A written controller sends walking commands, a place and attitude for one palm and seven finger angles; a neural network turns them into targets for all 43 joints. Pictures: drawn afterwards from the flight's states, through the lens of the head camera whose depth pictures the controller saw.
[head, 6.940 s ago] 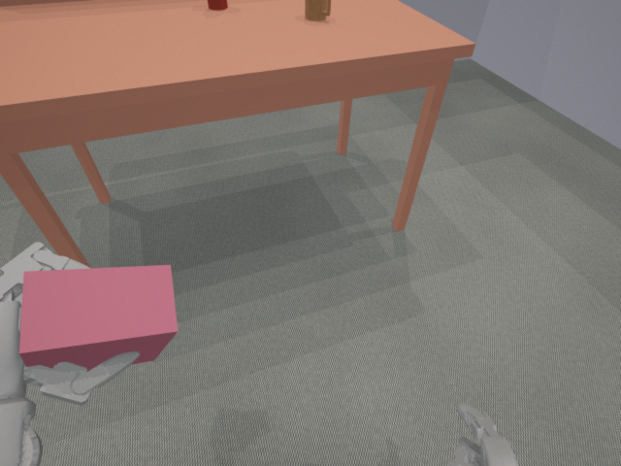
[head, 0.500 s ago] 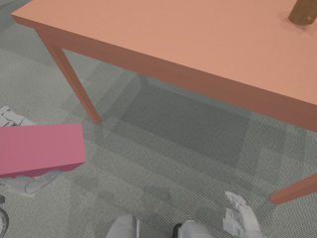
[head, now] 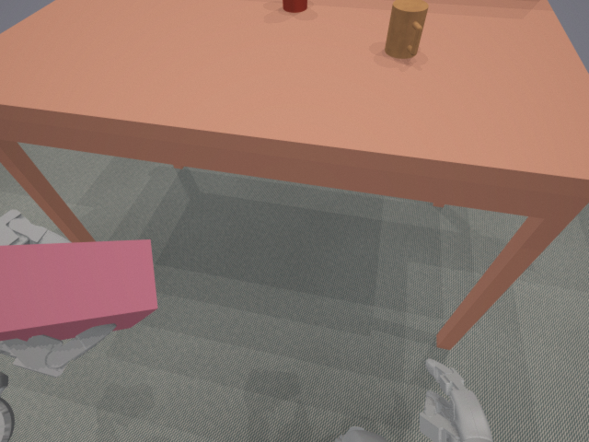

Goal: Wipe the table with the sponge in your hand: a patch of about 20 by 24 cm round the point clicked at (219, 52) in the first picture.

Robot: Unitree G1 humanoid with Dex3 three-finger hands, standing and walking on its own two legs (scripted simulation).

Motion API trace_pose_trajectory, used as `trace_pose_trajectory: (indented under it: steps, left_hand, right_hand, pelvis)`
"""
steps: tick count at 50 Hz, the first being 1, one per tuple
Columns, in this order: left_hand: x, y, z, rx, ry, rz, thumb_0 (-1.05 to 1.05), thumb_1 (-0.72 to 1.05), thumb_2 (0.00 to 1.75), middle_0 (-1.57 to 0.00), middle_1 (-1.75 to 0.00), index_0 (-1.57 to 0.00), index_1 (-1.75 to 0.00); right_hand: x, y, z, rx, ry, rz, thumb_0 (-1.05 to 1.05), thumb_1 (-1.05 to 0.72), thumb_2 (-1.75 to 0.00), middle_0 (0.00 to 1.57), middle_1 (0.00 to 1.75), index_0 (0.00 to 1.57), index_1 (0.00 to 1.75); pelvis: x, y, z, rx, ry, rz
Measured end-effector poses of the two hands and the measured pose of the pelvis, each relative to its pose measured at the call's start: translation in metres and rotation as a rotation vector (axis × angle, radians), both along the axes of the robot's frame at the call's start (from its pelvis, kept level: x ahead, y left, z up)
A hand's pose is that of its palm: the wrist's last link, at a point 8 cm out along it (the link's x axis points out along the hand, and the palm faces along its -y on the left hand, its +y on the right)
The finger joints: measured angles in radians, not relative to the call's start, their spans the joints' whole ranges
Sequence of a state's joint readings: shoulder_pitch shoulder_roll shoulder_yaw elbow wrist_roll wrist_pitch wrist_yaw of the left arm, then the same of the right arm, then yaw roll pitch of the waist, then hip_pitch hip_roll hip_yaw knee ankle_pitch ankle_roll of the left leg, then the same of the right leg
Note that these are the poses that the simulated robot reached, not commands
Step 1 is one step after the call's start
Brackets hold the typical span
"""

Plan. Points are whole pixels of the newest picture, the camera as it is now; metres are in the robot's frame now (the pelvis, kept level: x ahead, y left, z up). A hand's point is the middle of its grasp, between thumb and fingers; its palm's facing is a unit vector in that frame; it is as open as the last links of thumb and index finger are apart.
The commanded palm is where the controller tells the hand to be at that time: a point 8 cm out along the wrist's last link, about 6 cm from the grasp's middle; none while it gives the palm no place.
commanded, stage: turn to face it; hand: left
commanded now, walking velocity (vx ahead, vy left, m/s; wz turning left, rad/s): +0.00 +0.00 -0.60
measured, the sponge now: (98, 293) +0.22 +0.22 +0.16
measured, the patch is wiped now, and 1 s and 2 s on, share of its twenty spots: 0.00 0.00 0.00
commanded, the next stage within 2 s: take the last steps up to it in 0.88 s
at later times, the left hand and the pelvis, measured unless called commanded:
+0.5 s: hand (219, 276) +0.24 +0.10 +0.18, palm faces +0.13 -0.87 -0.47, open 10.0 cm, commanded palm +0.19 +0.16 +0.19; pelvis -0.04 -0.06 +0.01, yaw -17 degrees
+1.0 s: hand (326, 316) +0.21 +0.00 +0.17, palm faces -0.08 -0.88 -0.46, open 10.0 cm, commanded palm +0.17 +0.08 +0.19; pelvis -0.10 -0.09 +0.00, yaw -28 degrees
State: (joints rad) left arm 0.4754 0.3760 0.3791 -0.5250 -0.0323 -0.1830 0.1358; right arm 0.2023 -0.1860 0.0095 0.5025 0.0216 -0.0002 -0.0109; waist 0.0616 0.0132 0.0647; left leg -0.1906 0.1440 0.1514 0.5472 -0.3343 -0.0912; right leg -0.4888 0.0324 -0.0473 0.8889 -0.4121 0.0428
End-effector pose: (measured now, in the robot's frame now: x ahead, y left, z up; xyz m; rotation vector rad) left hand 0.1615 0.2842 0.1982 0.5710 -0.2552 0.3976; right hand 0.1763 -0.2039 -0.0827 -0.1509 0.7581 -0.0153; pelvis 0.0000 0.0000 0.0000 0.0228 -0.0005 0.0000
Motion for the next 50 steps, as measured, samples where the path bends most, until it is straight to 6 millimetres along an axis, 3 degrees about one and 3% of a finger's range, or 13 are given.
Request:
trace_pose_trajectory:
  steps: [4, 8, 14, 18, 22, 30, 34, 39, 45, 50]
  left_hand:
    - [0.020, -0.035, -0.005, 0.036, 0.001, -0.045, -0.01, -0.50, 1.00, -0.76, -1.33, -0.76, -1.33]
    - [0.039, -0.071, -0.010, 0.000, 0.020, -0.133, -0.01, -0.50, 1.00, -0.76, -1.33, -0.76, -1.33]
    - [0.045, -0.113, 0.003, 0.040, 0.072, -0.285, -0.01, -0.50, 1.00, -0.76, -1.33, -0.76, -1.33]
    - [0.048, -0.122, 0.010, 0.067, 0.069, -0.317, -0.01, -0.50, 1.00, -0.76, -1.33, -0.76, -1.33]
    - [0.050, -0.126, 0.005, 0.027, 0.067, -0.314, -0.01, -0.50, 1.00, -0.76, -1.33, -0.76, -1.33]
    - [0.045, -0.149, -0.004, -0.063, 0.025, -0.418, -0.01, -0.50, 1.01, -0.76, -1.33, -0.76, -1.33]
    - [0.042, -0.153, -0.001, -0.020, -0.017, -0.488, -0.01, -0.50, 1.01, -0.76, -1.33, -0.76, -1.33]
    - [0.039, -0.156, -0.001, 0.013, 0.022, -0.447, -0.01, -0.50, 1.01, -0.76, -1.33, -0.76, -1.33]
    - [0.041, -0.199, -0.015, -0.006, 0.018, -0.469, -0.01, -0.50, 1.01, -0.76, -1.33, -0.76, -1.33]
    - [0.036, -0.233, -0.012, -0.022, 0.038, -0.577, -0.01, -0.50, 1.01, -0.76, -1.33, -0.76, -1.33]
  right_hand:
    - [-0.021, -0.012, -0.025, 0.064, 0.019, -0.011, 0.00, -0.91, -0.90, 0.20, 0.30, 0.20, 0.30]
    - [-0.048, -0.044, -0.036, 0.049, 0.109, -0.068, 0.01, -0.91, -0.90, 0.21, 0.30, 0.20, 0.30]
    - [-0.091, -0.101, -0.021, -0.014, 0.163, -0.236, 0.01, -0.91, -0.90, 0.20, 0.30, 0.20, 0.30]
    - [-0.117, -0.132, -0.009, -0.059, 0.172, -0.323, 0.01, -0.91, -0.90, 0.20, 0.30, 0.20, 0.30]
    - [-0.135, -0.152, 0.002, -0.091, 0.165, -0.376, 0.01, -0.91, -0.90, 0.20, 0.30, 0.19, 0.30]
    - [-0.157, -0.152, 0.019, -0.115, 0.114, -0.409, 0.01, -0.91, -0.90, 0.20, 0.30, 0.19, 0.30]
    - [-0.167, -0.140, 0.017, -0.104, 0.073, -0.425, 0.01, -0.91, -0.90, 0.20, 0.30, 0.19, 0.30]
    - [-0.181, -0.124, 0.003, -0.017, 0.033, -0.461, 0.01, -0.91, -0.90, 0.20, 0.30, 0.20, 0.30]
    - [-0.206, -0.126, -0.029, 0.047, 0.070, -0.457, 0.01, -0.91, -0.90, 0.21, 0.30, 0.20, 0.30]
    - [-0.237, -0.149, -0.020, 0.009, 0.120, -0.533, 0.01, -0.91, -0.90, 0.21, 0.30, 0.20, 0.30]
  pelvis:
    - [-0.005, -0.023, -0.011, -0.030, -0.023, -0.048]
    - [-0.019, -0.040, -0.008, -0.002, -0.019, -0.092]
    - [-0.028, -0.054, 0.005, 0.027, 0.009, -0.181]
    - [-0.032, -0.060, 0.010, 0.041, 0.025, -0.231]
    - [-0.037, -0.063, 0.013, 0.050, 0.036, -0.277]
    - [-0.054, -0.061, 0.012, 0.048, 0.063, -0.337]
    - [-0.067, -0.059, 0.005, 0.023, 0.053, -0.355]
    - [-0.069, -0.067, 0.004, 0.000, 0.029, -0.415]
    - [-0.084, -0.088, -0.009, -0.050, -0.006, -0.444]
    - [-0.099, -0.093, 0.001, -0.005, -0.003, -0.494]
